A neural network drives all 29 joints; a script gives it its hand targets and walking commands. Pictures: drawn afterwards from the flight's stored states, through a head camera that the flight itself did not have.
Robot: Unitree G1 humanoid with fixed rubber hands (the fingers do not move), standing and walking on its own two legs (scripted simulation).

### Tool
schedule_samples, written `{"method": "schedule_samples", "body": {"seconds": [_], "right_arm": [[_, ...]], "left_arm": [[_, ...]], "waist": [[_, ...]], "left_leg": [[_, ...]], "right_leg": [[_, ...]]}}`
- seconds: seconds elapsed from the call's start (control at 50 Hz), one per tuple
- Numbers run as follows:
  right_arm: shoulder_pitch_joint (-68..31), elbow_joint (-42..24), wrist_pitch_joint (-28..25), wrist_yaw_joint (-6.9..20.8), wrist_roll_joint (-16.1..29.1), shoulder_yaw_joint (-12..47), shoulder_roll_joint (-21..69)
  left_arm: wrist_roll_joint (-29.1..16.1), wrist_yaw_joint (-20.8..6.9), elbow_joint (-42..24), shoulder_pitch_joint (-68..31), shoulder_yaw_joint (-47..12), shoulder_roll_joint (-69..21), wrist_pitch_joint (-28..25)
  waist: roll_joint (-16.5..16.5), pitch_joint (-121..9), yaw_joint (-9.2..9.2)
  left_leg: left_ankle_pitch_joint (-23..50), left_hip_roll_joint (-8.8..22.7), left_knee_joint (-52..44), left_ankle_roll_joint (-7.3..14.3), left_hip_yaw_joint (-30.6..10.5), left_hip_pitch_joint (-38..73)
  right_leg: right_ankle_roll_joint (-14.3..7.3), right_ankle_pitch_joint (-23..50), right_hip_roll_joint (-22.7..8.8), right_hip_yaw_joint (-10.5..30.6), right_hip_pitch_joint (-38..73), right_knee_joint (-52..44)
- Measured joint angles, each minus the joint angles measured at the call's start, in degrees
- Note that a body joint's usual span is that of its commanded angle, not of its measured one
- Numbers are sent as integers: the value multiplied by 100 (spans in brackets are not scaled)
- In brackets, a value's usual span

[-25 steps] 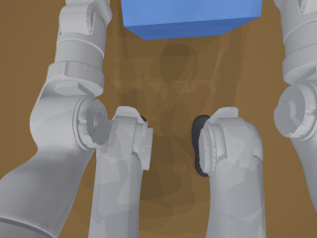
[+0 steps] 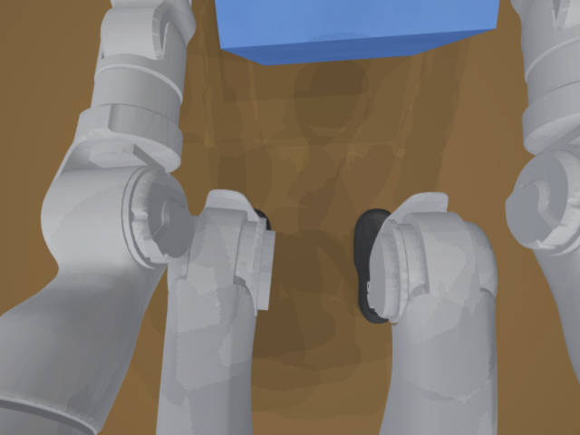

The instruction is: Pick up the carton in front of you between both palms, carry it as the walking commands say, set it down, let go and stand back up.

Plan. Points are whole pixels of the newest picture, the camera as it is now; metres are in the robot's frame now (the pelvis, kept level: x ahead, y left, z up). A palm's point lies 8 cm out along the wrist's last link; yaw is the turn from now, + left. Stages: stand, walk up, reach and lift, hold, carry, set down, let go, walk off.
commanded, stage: set down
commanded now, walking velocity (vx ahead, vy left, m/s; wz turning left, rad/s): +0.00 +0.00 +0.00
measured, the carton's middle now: out of the picture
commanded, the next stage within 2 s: let go in 1.28 s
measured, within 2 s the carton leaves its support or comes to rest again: neither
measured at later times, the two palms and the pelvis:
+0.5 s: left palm out of the picture +0.56 +0.15 -0.08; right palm out of the picture +0.57 -0.21 -0.07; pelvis -0.01 +0.00 +0.04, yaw +0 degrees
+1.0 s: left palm out of the picture +0.57 +0.17 +0.07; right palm out of the picture +0.58 -0.23 +0.07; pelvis +0.00 +0.00 +0.17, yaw +0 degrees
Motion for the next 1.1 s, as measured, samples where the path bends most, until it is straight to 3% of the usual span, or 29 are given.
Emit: {"method": "schedule_samples", "body": {"seconds": [0.12,0.22,0.3,0.46,0.64,0.9,1.1], "right_arm": [[59,331,-328,-521,956,801,-461],[-138,349,-327,-566,1563,1338,-823],[-268,295,-187,-549,1736,1523,-878],[-199,59,213,-592,1461,1305,-678],[92,174,247,-410,876,782,-544],[660,-724,592,-320,773,592,-493],[1023,-766,582,-159,584,326,-350]], "left_arm": [[-1057,500,273,84,-891,493,-295],[-1790,599,248,-32,-1477,814,-260],[-1986,673,124,-100,-1627,825,-123],[-1672,840,-214,-7,-1367,579,270],[-1106,676,-167,286,-786,373,329],[-1129,642,-987,842,-771,375,617],[-924,499,-1092,1234,-634,259,618]], "waist": [[36,-8,52],[85,-27,78],[76,-175,79],[49,-852,88],[20,-1935,140],[-11,-2494,153],[-67,-2883,168]], "left_leg": [[55,206,46,144,122,-180],[166,295,106,244,201,-278],[289,302,26,258,225,-306],[480,310,-690,283,199,-52],[715,310,-1798,273,143,106],[1014,310,-3217,248,54,768],[1349,324,-4520,241,-31,1645]], "right_leg": [[-81,-2,-151,-80,-143,41],[-132,87,-246,-109,-225,111],[-116,205,-244,-81,-257,41],[-71,401,-200,-37,0,-686],[-52,639,-163,7,152,-1790],[-57,938,-107,57,802,-3193],[-52,1271,-74,93,1687,-4503]]}}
